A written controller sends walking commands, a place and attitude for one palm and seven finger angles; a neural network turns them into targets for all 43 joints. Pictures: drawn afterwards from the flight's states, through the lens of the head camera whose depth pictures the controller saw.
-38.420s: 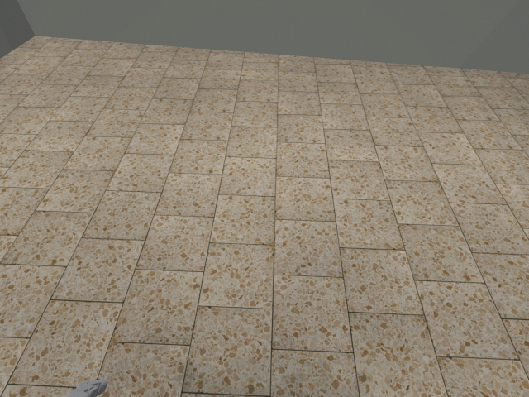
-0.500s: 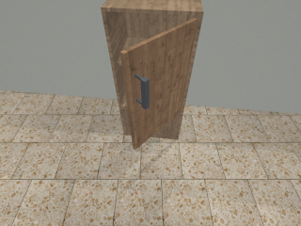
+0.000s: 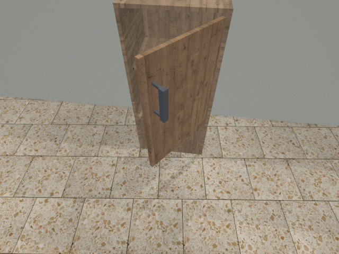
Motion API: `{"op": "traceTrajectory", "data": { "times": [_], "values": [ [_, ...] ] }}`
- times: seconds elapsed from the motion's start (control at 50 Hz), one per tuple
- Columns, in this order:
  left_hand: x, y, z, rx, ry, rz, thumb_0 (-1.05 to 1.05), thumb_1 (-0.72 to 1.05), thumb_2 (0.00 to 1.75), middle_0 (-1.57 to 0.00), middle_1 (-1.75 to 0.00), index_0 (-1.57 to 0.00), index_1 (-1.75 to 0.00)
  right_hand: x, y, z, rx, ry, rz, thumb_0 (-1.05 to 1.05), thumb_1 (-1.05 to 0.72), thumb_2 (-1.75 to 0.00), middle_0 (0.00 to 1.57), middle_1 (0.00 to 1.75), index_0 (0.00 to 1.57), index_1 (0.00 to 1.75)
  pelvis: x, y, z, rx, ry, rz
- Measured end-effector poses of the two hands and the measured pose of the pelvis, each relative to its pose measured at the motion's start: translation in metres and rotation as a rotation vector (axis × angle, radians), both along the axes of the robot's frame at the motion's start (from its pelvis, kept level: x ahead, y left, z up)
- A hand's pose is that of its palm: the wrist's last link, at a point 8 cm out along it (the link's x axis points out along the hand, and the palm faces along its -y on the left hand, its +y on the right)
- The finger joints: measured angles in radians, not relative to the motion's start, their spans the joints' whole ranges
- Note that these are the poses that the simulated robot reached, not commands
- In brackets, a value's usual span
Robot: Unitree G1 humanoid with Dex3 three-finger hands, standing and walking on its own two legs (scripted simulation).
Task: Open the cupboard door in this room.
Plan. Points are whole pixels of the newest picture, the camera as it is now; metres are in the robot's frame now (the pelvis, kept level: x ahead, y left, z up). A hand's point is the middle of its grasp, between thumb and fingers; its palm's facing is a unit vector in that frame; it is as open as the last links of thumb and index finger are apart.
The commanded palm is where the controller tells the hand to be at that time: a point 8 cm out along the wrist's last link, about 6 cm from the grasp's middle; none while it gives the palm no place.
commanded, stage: look to check the result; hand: left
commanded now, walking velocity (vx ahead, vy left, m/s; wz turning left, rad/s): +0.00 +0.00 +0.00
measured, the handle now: (159, 102) +0.57 +0.07 +0.00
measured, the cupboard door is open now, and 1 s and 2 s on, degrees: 51 51 51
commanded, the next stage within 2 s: walk to a spot facing it in 0.20 s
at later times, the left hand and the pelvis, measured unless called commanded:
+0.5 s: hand out of the picture +0.01 +0.18 -0.18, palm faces +0.00 -0.98 -0.21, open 7.4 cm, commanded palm none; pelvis +0.00 +0.00 +0.00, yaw -3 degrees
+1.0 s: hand out of the picture +0.12 +0.16 -0.16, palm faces -0.27 -0.92 -0.29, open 7.4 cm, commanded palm none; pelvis -0.01 -0.02 -0.01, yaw -19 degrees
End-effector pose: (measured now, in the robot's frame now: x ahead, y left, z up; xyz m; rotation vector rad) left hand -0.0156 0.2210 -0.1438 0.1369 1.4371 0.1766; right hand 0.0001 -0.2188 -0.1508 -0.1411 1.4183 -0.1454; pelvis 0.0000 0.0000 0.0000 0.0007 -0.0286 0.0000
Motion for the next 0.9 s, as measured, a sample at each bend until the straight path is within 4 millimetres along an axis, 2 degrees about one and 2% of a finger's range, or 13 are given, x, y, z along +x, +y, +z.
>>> {"op": "traceTrajectory", "data": {
  "times": [0.3,0.56,0.64,0.72,0.8,0.84,0.9],
  "values": [
    [0.018,0.002,0.002,0.008,-0.033,-0.017,0.00,0.91,0.90,-0.20,-0.30,-0.20,-0.30,0.011,-0.006,0.002,-0.007,-0.022,0.004,0.01,-0.92,-0.90,0.20,0.30,0.20,0.30,0.004,-0.002,0.001,0.002,-0.001,-0.004],
    [0.032,0.012,-0.004,0.013,-0.004,-0.060,0.00,0.91,0.90,-0.20,-0.30,-0.20,-0.30,0.001,-0.012,-0.002,-0.041,-0.030,-0.097,0.01,-0.91,-0.90,0.20,0.30,0.20,0.30,0.003,0.000,-0.006,-0.007,0.011,-0.086],
    [0.049,0.020,-0.007,0.017,-0.013,-0.100,0.00,0.91,0.90,-0.20,-0.30,-0.20,-0.30,-0.006,-0.015,-0.001,-0.067,-0.045,-0.137,0.01,-0.91,-0.90,0.20,0.30,0.20,0.30,0.001,0.003,-0.009,0.005,0.022,-0.128],
    [0.076,0.023,-0.003,0.039,-0.046,-0.162,0.00,0.91,0.90,-0.20,-0.30,-0.20,-0.30,-0.017,-0.023,-0.002,-0.076,-0.065,-0.166,0.01,-0.91,-0.90,0.20,0.30,0.20,0.30,-0.005,0.001,-0.010,0.018,0.029,-0.180],
    [0.108,0.012,0.008,0.063,-0.127,-0.227,0.00,0.91,0.90,-0.20,-0.30,-0.20,-0.30,-0.030,-0.036,-0.009,-0.064,-0.067,-0.196,0.01,-0.91,-0.90,0.20,0.30,0.20,0.30,-0.009,-0.009,-0.012,0.013,0.028,-0.221],
    [0.122,0.007,0.006,0.084,-0.180,-0.264,0.00,0.91,0.90,-0.20,-0.30,-0.20,-0.30,-0.035,-0.046,-0.017,-0.058,-0.070,-0.223,0.01,-0.91,-0.90,0.20,0.30,0.20,0.30,-0.010,-0.018,-0.020,0.036,0.034,-0.240],
    [0.132,-0.001,0.010,0.094,-0.196,-0.293,0.00,0.91,0.90,-0.20,-0.30,-0.20,-0.30,-0.035,-0.059,-0.016,-0.065,-0.070,-0.254,0.01,-0.91,-0.90,0.20,0.30,0.20,0.30,-0.013,-0.021,-0.018,0.019,0.026,-0.261]
  ]
}}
